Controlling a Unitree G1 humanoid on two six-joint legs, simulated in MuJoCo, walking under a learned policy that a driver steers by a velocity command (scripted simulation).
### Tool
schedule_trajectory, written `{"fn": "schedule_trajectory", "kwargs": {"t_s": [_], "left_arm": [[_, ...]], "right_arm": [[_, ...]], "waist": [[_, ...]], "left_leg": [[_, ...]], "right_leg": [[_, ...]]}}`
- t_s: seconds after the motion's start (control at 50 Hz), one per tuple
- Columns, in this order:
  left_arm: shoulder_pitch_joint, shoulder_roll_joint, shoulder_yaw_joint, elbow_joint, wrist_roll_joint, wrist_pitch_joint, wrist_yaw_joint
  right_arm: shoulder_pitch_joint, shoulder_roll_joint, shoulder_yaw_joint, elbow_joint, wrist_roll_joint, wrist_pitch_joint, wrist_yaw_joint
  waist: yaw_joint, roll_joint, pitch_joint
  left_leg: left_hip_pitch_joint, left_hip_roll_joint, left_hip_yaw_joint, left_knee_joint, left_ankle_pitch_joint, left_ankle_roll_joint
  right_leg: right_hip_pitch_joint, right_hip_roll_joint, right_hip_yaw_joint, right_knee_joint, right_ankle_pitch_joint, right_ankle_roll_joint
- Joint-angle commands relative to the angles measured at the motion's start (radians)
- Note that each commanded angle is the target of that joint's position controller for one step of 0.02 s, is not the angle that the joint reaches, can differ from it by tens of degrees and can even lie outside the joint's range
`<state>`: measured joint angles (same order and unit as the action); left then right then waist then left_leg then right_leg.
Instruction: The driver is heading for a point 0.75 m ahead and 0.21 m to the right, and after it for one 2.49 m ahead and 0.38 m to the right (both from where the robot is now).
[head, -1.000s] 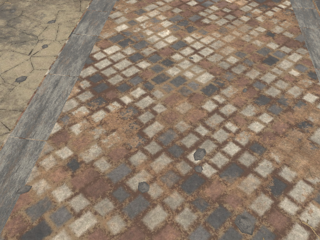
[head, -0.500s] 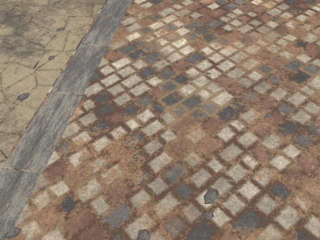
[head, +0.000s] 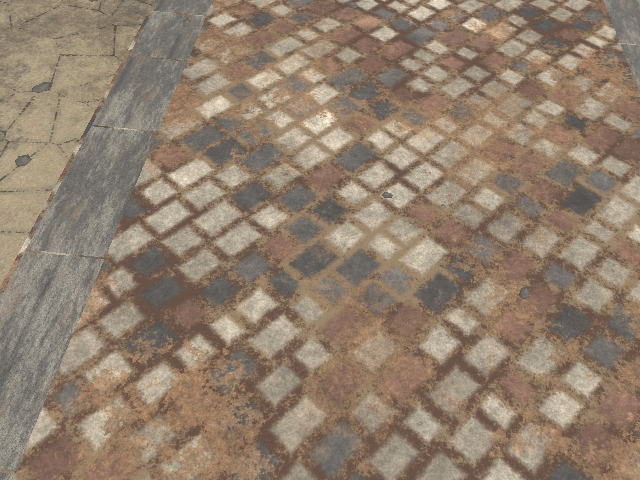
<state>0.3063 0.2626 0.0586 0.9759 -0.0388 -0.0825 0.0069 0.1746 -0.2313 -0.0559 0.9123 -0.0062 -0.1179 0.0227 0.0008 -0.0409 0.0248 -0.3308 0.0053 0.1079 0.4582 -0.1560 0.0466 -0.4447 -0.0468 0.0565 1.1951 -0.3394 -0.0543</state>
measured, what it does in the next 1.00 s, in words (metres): walks ahead, turning right: right foot, then left foot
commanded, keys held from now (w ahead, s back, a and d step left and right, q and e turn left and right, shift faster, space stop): w+e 0.68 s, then w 0.26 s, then q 0.06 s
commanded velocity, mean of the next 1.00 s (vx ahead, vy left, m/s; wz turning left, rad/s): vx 0.50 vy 0.00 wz -0.45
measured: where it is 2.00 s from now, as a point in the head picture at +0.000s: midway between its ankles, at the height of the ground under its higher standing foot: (407, 394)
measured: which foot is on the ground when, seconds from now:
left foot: down 0.00-0.44, up 0.46-0.92, down 0.94-1.00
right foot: up 0.00-0.40, down 0.42-0.96, up 0.98-1.00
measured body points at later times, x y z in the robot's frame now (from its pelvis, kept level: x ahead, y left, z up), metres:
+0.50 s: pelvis +0.26 -0.07 -0.02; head +0.30 -0.09 +0.43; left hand +0.49 +0.13 -0.12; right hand +0.23 -0.36 -0.16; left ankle +0.12 +0.11 -0.64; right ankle +0.33 -0.16 -0.74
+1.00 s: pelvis +0.55 -0.13 -0.01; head +0.58 -0.15 +0.43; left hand +0.70 +0.11 -0.14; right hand +0.62 -0.45 -0.10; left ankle +0.68 -0.09 -0.74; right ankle +0.34 -0.16 -0.69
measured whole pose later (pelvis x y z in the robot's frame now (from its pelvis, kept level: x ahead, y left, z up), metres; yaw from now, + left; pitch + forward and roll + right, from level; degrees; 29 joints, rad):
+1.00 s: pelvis +0.55 -0.13 -0.01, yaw -28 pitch +3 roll +1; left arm 0.36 0.27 0.07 0.84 -0.01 -0.05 0.01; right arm 0.05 -0.26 -0.05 0.76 -0.01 -0.14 0.04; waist 0.05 -0.02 0.01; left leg -0.46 -0.04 0.03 0.53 -0.12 0.05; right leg -0.16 0.09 0.16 0.86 -0.51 -0.05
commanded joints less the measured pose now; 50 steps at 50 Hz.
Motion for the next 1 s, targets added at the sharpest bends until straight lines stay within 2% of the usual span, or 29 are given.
{"fn": "schedule_trajectory", "kwargs": {"t_s": [0.02, 0.08, 0.14, 0.2, 0.26, 0.32, 0.36, 0.38, 0.4, 0.42, 0.44, 0.46, 0.48, 0.5, 0.52, 0.54, 0.56, 0.6, 0.66, 0.74, 0.78, 0.84, 0.9, 0.92, 0.94, 0.96, 0.98, 1.0], "left_arm": [[0.049, 0.034, 0.023, -0.047, -0.001, 0.019, 0.003], [-0.010, 0.028, 0.030, -0.080, 0.006, 0.039, 0.005], [-0.086, 0.027, 0.034, -0.114, 0.013, 0.036, -0.004], [-0.184, 0.013, 0.026, -0.151, 0.019, 0.032, -0.024], [-0.286, -0.002, 0.015, -0.200, 0.020, 0.031, -0.043], [-0.339, 0.000, 0.012, -0.247, 0.015, 0.032, -0.064], [-0.314, 0.027, 0.024, -0.267, 0.013, 0.035, -0.072], [-0.262, 0.052, 0.037, -0.265, 0.012, 0.037, -0.073], [-0.152, 0.092, 0.058, -0.245, 0.007, 0.038, -0.072], [0.012, 0.155, 0.094, -0.203, 0.007, 0.038, -0.059], [0.122, 0.258, 0.122, -0.177, 0.012, 0.046, -0.035], [0.074, 0.318, 0.122, -0.210, 0.019, 0.031, -0.038], [0.107, 0.227, 0.094, -0.209, 0.028, 0.021, -0.046], [0.071, 0.174, 0.080, -0.205, 0.028, 0.010, -0.045], [-0.009, 0.137, 0.068, -0.222, 0.019, 0.004, -0.046], [-0.078, 0.095, 0.054, -0.238, 0.020, 0.003, -0.045], [-0.103, 0.094, 0.050, -0.255, 0.031, 0.001, -0.039], [-0.090, 0.113, 0.053, -0.256, 0.024, -0.005, -0.029], [-0.033, 0.154, 0.062, -0.250, 0.021, -0.004, -0.006], [0.018, 0.136, 0.054, -0.236, 0.019, 0.005, 0.005], [0.054, 0.133, 0.051, -0.217, 0.020, 0.003, 0.003], [0.095, 0.135, 0.049, -0.194, 0.020, 0.008, 0.005], [0.090, 0.154, 0.054, -0.188, 0.024, 0.020, 0.012], [0.065, 0.155, 0.053, -0.195, 0.024, 0.024, 0.012], [0.040, 0.136, 0.043, -0.207, 0.029, 0.024, 0.009], [0.023, 0.104, 0.027, -0.232, 0.048, 0.023, 0.011], [0.201, 0.028, 0.009, -0.217, 0.026, 0.009, 0.007], [0.187, 0.109, 0.015, -0.202, 0.028, 0.000, 0.005]], "right_arm": [[0.037, -0.079, -0.016, -0.011, -0.010, -0.015, -0.003], [0.059, -0.116, -0.028, 0.007, -0.014, -0.018, -0.018], [0.083, -0.126, -0.032, 0.016, -0.016, -0.010, -0.035], [0.104, -0.144, -0.035, 0.018, -0.009, -0.001, -0.047], [0.163, -0.159, -0.041, 0.032, 0.000, 0.014, -0.053], [0.182, -0.176, -0.050, 0.037, 0.013, 0.035, -0.053], [0.152, -0.205, -0.058, 0.023, 0.020, 0.046, -0.056], [0.137, -0.222, -0.063, 0.015, 0.024, 0.052, -0.058], [0.117, -0.234, -0.065, 0.008, 0.026, 0.060, -0.059], [0.098, -0.232, -0.062, -0.002, 0.030, 0.062, -0.059], [0.113, -0.168, -0.042, -0.033, -0.001, 0.049, -0.056], [0.174, -0.056, -0.007, -0.090, 0.003, 0.007, -0.041], [0.043, -0.144, -0.023, -0.115, 0.045, -0.034, -0.026], [-0.006, -0.149, -0.024, -0.135, 0.064, -0.048, -0.021], [-0.003, -0.145, -0.025, -0.118, 0.044, -0.050, -0.028], [-0.003, -0.157, -0.037, -0.106, 0.018, -0.038, -0.036], [0.025, -0.161, -0.042, -0.110, 0.015, -0.022, -0.035], [0.029, -0.149, -0.045, -0.122, 0.001, 0.001, -0.035], [-0.087, -0.122, -0.036, -0.164, -0.011, 0.013, -0.041], [-0.203, -0.088, -0.018, -0.193, 0.000, 0.004, -0.024], [-0.250, -0.090, -0.013, -0.209, 0.007, -0.004, -0.012], [-0.293, -0.118, -0.015, -0.236, 0.011, -0.017, 0.004], [-0.242, -0.148, -0.023, -0.236, 0.011, -0.028, 0.011], [-0.161, -0.166, -0.033, -0.215, 0.009, -0.032, 0.008], [-0.026, -0.200, -0.049, -0.181, -0.001, -0.034, 0.004], [0.144, -0.256, -0.058, -0.159, -0.017, -0.032, 0.001], [0.212, -0.311, -0.075, -0.117, -0.023, -0.021, 0.010], [0.200, -0.219, -0.050, -0.121, 0.014, -0.015, 0.017]], "waist": [[0.006, 0.146, -0.050], [0.012, 0.110, -0.005], [0.000, 0.099, 0.018], [-0.029, 0.087, 0.046], [-0.067, 0.071, 0.082], [-0.070, 0.082, 0.094], [-0.031, 0.116, 0.052], [0.006, 0.140, 0.008], [0.071, 0.149, -0.054], [0.158, 0.121, -0.142], [0.162, -0.062, -0.219], [0.050, -0.220, -0.347], [0.120, -0.079, -0.347], [0.102, -0.057, -0.226], [0.050, 0.043, -0.147], [0.014, 0.067, -0.107], [-0.018, 0.022, -0.103], [-0.033, 0.027, -0.085], [-0.003, 0.023, -0.047], [0.053, -0.037, -0.031], [0.080, -0.050, -0.016], [0.095, -0.052, 0.003], [0.058, -0.082, -0.004], [0.009, -0.085, -0.044], [-0.055, -0.067, -0.145], [-0.120, 0.031, -0.287], [-0.043, 0.357, -0.390], [-0.061, 0.274, -0.357]], "left_leg": [[0.162, 0.256, -0.218, -0.301, 0.067, 0.118], [0.161, 0.260, -0.120, -0.329, 0.167, 0.129], [0.207, 0.257, -0.049, -0.340, 0.199, 0.121], [0.242, 0.255, 0.022, -0.348, 0.205, 0.107], [0.339, 0.283, 0.063, -0.326, 0.235, 0.103], [0.431, 0.309, 0.098, -0.261, 0.341, 0.092], [0.446, 0.310, 0.130, -0.158, 0.642, 0.073], [0.448, 0.308, 0.141, -0.064, 0.815, 0.063], [0.426, 0.293, 0.152, 0.097, 0.921, 0.049], [0.319, 0.248, 0.167, 0.328, 0.841, 0.011], [0.020, 0.181, 0.157, 0.666, 0.270, -0.034], [-0.349, -0.047, -0.041, 0.975, -0.437, -0.079], [-0.462, -0.004, -0.208, 1.015, -0.400, -0.049], [-0.513, 0.039, -0.197, 0.962, -0.313, -0.021], [-0.457, 0.087, -0.196, 0.869, -0.236, -0.016], [-0.379, 0.119, -0.189, 0.781, -0.185, -0.016], [-0.312, 0.133, -0.198, 0.750, -0.163, -0.027], [-0.278, 0.134, -0.184, 0.662, -0.140, -0.061], [-0.322, 0.105, -0.159, 0.472, 0.005, -0.099], [-0.253, 0.051, -0.139, 0.171, 0.254, -0.091], [-0.220, 0.039, -0.133, 0.110, 0.312, -0.078], [-0.271, 0.034, -0.142, 0.050, 0.238, -0.044], [-0.220, 0.014, -0.124, 0.012, 0.106, 0.000], [-0.104, -0.013, -0.096, -0.023, 0.106, 0.025], [0.108, 0.014, -0.118, -0.005, 0.158, 0.066], [0.368, 0.174, -0.295, 0.030, 0.284, 0.135], [0.687, 0.389, -0.729, -0.033, 0.317, 0.323], [0.675, 0.385, -0.827, -0.100, 0.254, 0.308]], "right_leg": [[-0.149, -0.096, 0.052, 0.001, 0.100, -0.009], [-0.235, -0.098, 0.069, -0.063, 0.200, 0.002], [-0.298, -0.086, 0.069, -0.207, 0.325, 0.016], [-0.290, -0.078, 0.004, -0.364, 0.413, 0.015], [-0.326, -0.072, -0.046, -0.461, 0.398, 0.002], [-0.326, -0.054, -0.098, -0.518, 0.297, -0.023], [-0.210, 0.001, -0.159, -0.533, 0.202, -0.056], [-0.119, 0.041, -0.189, -0.527, 0.150, -0.077], [0.027, 0.086, -0.207, -0.550, 0.132, -0.105], [0.283, 0.124, -0.188, -0.638, 0.206, -0.145], [0.572, -0.068, 0.122, -0.653, 0.238, -0.208], [0.820, -0.286, 0.747, -0.838, 0.071, -0.413], [0.827, -0.285, 0.745, -0.921, 0.075, -0.364], [0.730, -0.254, 0.580, -0.907, 0.148, -0.319], [0.568, -0.203, 0.445, -0.904, 0.249, -0.278], [0.440, -0.153, 0.348, -0.922, 0.310, -0.237], [0.357, -0.147, 0.327, -0.941, 0.377, -0.248], [0.281, -0.124, 0.281, -0.963, 0.457, -0.254], [0.243, -0.087, 0.223, -0.977, 0.493, -0.235], [0.234, -0.040, 0.161, -0.967, 0.377, -0.172], [0.246, -0.061, 0.181, -0.966, 0.324, -0.164], [0.374, -0.117, 0.237, -0.902, 0.352, -0.163], [0.463, -0.154, 0.273, -0.830, 0.515, -0.142], [0.463, -0.126, 0.250, -0.754, 0.678, -0.126], [0.409, -0.072, 0.207, -0.596, 0.759, -0.100], [0.259, 0.005, 0.136, -0.310, 0.559, -0.058], [-0.115, 0.177, 0.070, 0.050, -0.138, 0.033], [-0.225, 0.129, 0.134, 0.151, -0.262, 0.039]]}}
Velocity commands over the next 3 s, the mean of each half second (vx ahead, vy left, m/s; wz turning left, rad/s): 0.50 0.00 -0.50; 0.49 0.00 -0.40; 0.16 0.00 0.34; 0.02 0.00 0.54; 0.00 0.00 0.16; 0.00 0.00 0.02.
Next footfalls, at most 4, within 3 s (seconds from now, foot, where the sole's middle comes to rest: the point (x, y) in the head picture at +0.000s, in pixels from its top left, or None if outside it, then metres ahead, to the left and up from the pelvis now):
0.42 right None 0.37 -0.17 -0.77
0.94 left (369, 372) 0.72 -0.11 -0.77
1.44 right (470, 377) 0.71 -0.34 -0.77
1.84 left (350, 372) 0.72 -0.07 -0.77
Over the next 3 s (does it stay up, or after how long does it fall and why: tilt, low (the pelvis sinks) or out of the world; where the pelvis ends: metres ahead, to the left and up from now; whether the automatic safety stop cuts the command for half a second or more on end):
stays up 0.68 -0.20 0.00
